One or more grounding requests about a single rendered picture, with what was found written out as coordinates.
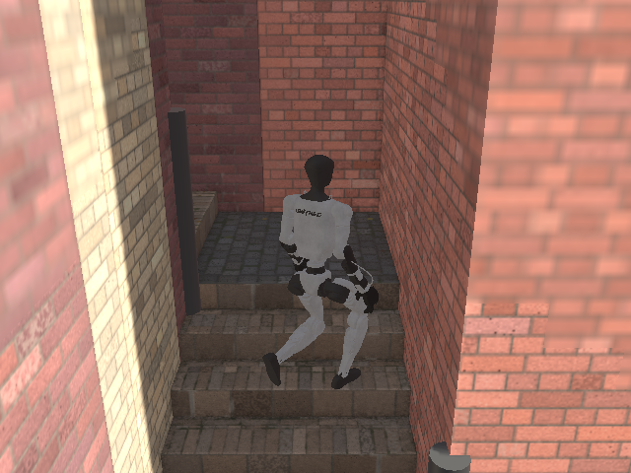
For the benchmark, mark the robot left shin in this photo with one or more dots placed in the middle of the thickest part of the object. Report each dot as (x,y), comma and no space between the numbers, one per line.
(299,340)

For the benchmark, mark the left robot hand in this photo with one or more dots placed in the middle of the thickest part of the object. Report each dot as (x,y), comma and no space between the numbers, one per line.
(302,265)

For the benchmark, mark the robot right upper arm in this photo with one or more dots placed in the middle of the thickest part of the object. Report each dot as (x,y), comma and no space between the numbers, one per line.
(342,214)

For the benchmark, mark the robot left upper arm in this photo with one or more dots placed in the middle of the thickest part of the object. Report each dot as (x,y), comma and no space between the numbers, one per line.
(287,223)

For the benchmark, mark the robot left foot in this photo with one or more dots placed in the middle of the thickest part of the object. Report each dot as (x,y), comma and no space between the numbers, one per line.
(272,368)

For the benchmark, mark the left robot forearm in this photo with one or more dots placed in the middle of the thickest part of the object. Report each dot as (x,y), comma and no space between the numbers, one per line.
(293,253)

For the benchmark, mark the right robot hand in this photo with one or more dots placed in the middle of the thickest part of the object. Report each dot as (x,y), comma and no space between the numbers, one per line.
(370,298)

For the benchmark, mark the right robot forearm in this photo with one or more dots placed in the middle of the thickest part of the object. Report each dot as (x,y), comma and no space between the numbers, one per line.
(353,271)

